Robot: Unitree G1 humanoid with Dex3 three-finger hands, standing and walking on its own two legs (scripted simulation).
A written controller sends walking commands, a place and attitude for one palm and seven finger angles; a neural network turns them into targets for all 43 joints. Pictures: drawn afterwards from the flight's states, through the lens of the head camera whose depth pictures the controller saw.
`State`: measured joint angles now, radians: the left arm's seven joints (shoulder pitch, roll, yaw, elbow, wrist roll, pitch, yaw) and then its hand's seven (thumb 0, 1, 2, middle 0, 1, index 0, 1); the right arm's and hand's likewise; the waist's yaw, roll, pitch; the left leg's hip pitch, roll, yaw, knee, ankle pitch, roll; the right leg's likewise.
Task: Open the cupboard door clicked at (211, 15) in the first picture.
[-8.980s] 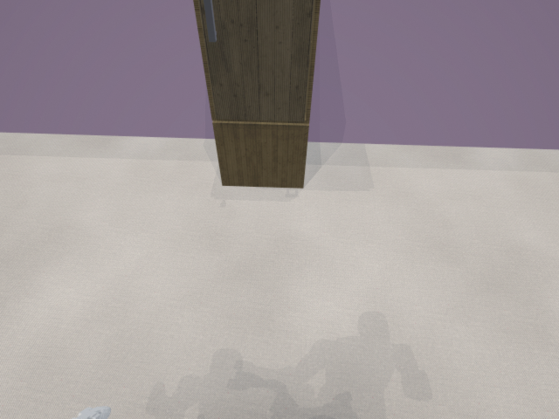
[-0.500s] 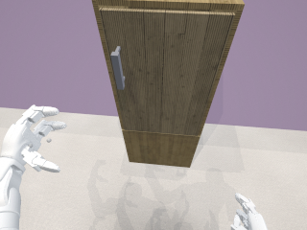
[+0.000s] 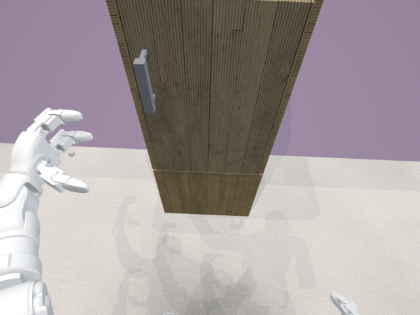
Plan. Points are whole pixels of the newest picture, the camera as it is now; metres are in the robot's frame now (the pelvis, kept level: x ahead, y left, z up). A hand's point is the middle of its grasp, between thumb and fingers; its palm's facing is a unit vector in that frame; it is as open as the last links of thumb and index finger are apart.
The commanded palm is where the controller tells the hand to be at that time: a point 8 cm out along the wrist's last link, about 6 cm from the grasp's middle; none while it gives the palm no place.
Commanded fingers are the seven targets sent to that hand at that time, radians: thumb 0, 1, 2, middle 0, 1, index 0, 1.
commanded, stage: move the hooked fingers beside the handle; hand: left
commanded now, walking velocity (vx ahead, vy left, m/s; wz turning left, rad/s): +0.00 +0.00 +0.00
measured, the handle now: (147, 82) +0.60 +0.17 +0.09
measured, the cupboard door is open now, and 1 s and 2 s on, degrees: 0 0 0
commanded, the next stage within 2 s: none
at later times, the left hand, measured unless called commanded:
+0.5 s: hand (96, 122) +0.45 +0.24 +0.11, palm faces -0.02 -1.00 +0.00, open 14.0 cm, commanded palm +0.43 +0.29 +0.10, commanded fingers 0.00 -0.50 0.30 -0.30 -1.20 -0.30 -1.20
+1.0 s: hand (117, 94) +0.54 +0.22 +0.10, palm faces -0.02 -1.00 +0.00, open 14.0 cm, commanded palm +0.53 +0.28 +0.10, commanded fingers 0.00 -0.50 0.30 -0.30 -1.20 -0.30 -1.20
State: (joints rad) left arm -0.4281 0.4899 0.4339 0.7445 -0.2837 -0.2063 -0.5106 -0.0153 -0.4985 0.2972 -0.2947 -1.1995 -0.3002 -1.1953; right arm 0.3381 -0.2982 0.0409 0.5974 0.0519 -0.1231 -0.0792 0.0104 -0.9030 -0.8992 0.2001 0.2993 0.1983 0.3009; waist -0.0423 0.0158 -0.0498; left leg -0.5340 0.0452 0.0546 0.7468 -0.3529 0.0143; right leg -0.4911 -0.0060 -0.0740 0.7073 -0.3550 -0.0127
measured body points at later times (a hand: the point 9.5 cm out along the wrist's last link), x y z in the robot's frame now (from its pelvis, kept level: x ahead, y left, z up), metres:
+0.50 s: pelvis +0.00 +0.00 -0.01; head +0.07 +0.01 +0.44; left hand +0.45 +0.29 +0.11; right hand +0.05 -0.27 -0.11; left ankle +0.01 +0.11 -0.71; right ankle +0.00 -0.11 -0.71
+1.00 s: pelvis +0.00 +0.00 -0.02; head +0.13 +0.01 +0.41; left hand +0.53 +0.27 +0.11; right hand -0.04 -0.27 -0.12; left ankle +0.01 +0.11 -0.71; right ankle +0.00 -0.11 -0.71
